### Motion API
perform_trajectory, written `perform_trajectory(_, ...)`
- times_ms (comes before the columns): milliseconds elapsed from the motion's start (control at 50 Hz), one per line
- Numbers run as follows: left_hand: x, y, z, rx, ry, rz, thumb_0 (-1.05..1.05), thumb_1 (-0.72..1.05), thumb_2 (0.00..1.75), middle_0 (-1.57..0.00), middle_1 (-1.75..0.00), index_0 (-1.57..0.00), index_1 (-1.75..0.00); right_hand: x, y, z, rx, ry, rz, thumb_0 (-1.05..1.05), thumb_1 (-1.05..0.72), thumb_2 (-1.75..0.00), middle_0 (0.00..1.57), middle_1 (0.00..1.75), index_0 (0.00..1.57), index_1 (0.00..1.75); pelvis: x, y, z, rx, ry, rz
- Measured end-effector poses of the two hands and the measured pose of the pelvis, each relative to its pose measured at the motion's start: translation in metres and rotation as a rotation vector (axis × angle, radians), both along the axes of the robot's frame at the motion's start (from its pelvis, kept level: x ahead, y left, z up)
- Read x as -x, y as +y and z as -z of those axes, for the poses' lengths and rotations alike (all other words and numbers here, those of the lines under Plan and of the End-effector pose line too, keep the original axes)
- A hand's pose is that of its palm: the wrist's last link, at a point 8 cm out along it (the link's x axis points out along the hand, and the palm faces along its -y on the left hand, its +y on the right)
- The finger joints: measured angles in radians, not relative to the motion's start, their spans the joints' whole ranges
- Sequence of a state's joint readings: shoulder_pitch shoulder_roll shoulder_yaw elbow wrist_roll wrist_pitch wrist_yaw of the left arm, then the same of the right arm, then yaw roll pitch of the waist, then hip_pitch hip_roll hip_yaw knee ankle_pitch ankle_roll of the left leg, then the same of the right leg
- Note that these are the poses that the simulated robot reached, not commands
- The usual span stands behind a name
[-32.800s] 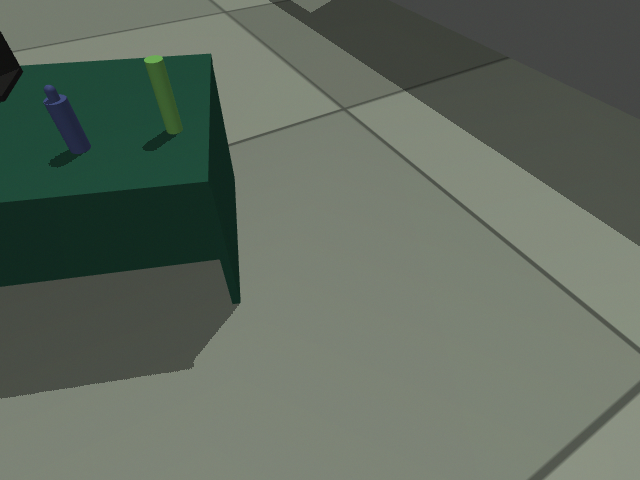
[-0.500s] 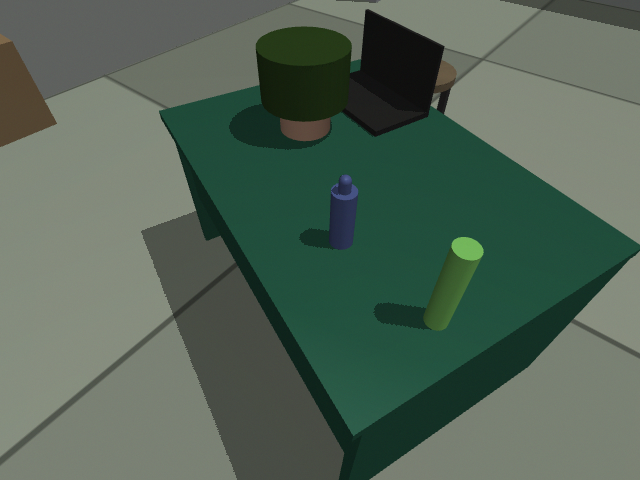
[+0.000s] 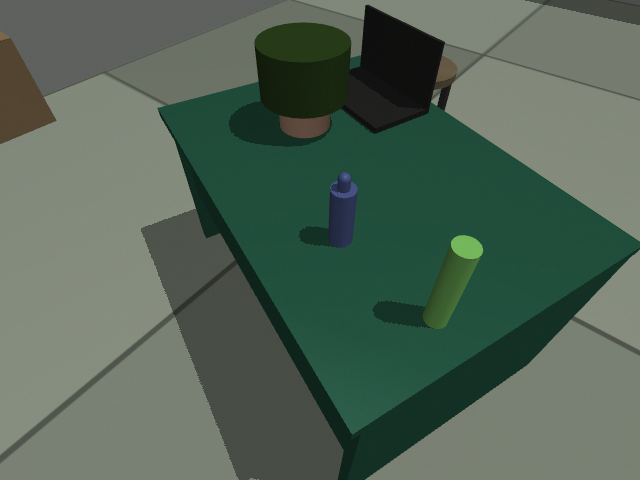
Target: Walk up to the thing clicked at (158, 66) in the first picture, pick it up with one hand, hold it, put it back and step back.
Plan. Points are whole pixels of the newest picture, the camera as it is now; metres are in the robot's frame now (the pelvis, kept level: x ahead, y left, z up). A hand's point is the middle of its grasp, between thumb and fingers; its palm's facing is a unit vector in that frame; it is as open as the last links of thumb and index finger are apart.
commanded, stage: stand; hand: right
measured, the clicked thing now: (449, 286) +0.44 -0.21 -0.08
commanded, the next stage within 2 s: step back in 1.88 s
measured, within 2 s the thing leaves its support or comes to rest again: neither
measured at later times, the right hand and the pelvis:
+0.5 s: hand out of the picture +0.07 -0.25 -0.16, palm faces -0.03 +0.94 -0.34, open 7.4 cm; pelvis +0.00 +0.00 +0.00, yaw +0 degrees
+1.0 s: hand out of the picture +0.08 -0.25 -0.16, palm faces -0.03 +0.94 -0.34, open 7.4 cm; pelvis +0.01 +0.00 +0.00, yaw +0 degrees
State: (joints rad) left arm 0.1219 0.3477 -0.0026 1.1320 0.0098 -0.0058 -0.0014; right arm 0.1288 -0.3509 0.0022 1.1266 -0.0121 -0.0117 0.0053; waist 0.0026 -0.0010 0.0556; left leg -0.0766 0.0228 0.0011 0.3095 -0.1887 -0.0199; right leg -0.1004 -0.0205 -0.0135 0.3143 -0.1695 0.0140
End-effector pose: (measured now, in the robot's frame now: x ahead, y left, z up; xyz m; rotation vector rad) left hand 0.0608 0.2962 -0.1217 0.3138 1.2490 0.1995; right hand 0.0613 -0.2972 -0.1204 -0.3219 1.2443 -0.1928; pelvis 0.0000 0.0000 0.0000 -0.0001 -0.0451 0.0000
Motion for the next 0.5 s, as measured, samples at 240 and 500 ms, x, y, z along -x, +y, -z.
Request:
perform_trajectory(240,-0.0038,-0.0017,0.0003,0.002,-0.002,0.004,0.0,0.91,0.9,-0.21,-0.3,-0.2,-0.3,-0.0041,-0.0003,-0.0001,-0.001,-0.003,-0.002,0.01,-0.9,-0.9,0.2,0.3,0.2,0.3,-0.0023,-0.0006,0.0001,0.001,0.003,0.001)
perform_trajectory(500,-0.0084,-0.0013,-0.0006,0.0,-0.007,0.003,0.0,0.91,0.9,-0.21,-0.3,-0.2,-0.3,-0.0081,0.0003,0.0002,-0.003,-0.005,-0.005,0.01,-0.9,-0.9,0.2,0.3,0.2,0.3,-0.0049,-0.0006,0.0,0.0,0.004,0.0)
